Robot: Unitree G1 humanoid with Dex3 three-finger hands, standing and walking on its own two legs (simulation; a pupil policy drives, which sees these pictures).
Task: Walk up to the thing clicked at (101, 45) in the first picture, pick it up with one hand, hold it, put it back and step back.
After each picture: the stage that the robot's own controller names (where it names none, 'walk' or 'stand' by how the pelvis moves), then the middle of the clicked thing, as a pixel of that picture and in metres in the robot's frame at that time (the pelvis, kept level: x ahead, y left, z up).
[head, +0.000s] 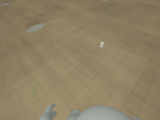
stand; (101, 44) +1.56 -0.25 -0.72
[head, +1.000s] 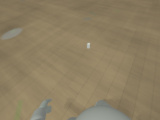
walk; (88, 45) +1.44 -0.04 -0.70
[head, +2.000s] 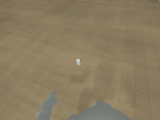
walk; (78, 62) +0.89 +0.17 -0.69
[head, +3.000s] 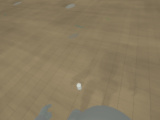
walk; (79, 86) +0.49 +0.20 -0.70
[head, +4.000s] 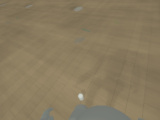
stand; (80, 97) +0.35 +0.20 -0.71
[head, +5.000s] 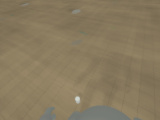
stand; (77, 99) +0.34 +0.18 -0.72
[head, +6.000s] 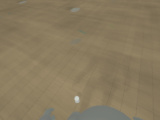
stand; (77, 99) +0.33 +0.18 -0.72
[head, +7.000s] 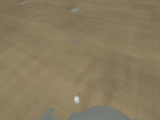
stand; (76, 99) +0.33 +0.19 -0.72
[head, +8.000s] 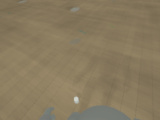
stand; (76, 100) +0.32 +0.19 -0.72
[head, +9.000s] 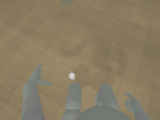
go down; (72, 76) +0.37 +0.18 -0.51
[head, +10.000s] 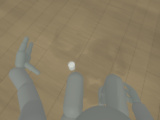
go down; (71, 66) +0.42 +0.18 -0.34
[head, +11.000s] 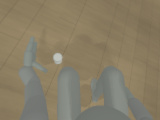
close in; (57, 58) +0.41 +0.21 -0.25
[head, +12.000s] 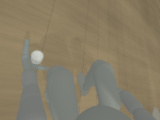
close; (36, 58) +0.41 +0.23 -0.23
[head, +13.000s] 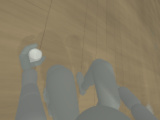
close; (34, 56) +0.41 +0.22 -0.23
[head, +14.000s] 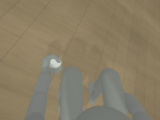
lift; (54, 63) +0.33 +0.24 -0.15
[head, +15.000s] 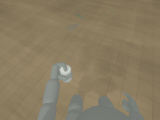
lift; (66, 74) +0.31 +0.18 +0.02
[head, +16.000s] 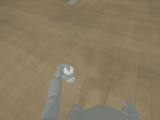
hold; (69, 74) +0.32 +0.17 +0.00
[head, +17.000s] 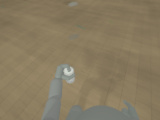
hold; (69, 75) +0.32 +0.17 +0.00
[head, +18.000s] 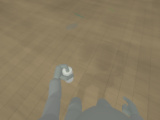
crouch; (68, 74) +0.32 +0.18 -0.05
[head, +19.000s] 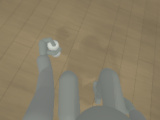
lower; (54, 49) +0.47 +0.22 -0.09
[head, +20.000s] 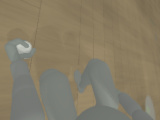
lower; (25, 50) +0.45 +0.25 -0.23
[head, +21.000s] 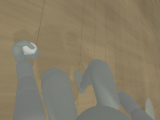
lower; (30, 51) +0.44 +0.24 -0.23
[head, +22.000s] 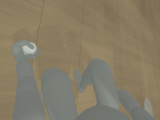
lower; (29, 51) +0.44 +0.23 -0.24
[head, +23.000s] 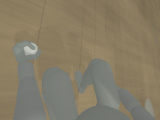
lower; (30, 51) +0.44 +0.23 -0.23
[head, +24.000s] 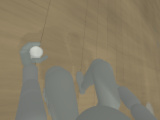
open; (35, 53) +0.42 +0.22 -0.24
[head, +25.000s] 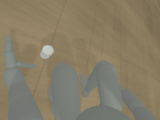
stand; (46, 52) +0.43 +0.20 -0.22
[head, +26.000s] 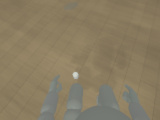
stand; (75, 75) +0.40 +0.15 -0.51
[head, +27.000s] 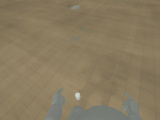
stand; (77, 96) +0.37 +0.15 -0.66
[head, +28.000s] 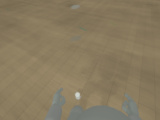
stand; (77, 96) +0.37 +0.16 -0.66
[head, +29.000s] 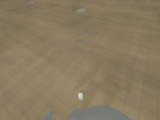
stand; (80, 96) +0.38 +0.15 -0.71
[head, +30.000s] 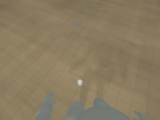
walk; (79, 82) +0.42 +0.10 -0.71
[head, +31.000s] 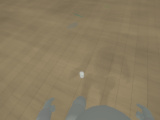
walk; (81, 74) +0.58 +0.17 -0.70
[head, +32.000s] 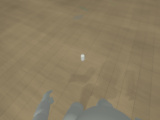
walk; (82, 57) +0.91 +0.16 -0.69
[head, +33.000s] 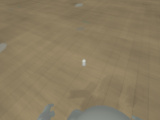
stand; (83, 62) +1.01 +0.14 -0.71
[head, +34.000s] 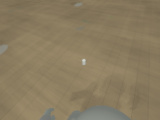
stand; (83, 62) +1.02 +0.15 -0.72
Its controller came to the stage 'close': yes
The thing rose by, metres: 0.71
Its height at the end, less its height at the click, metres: +0.00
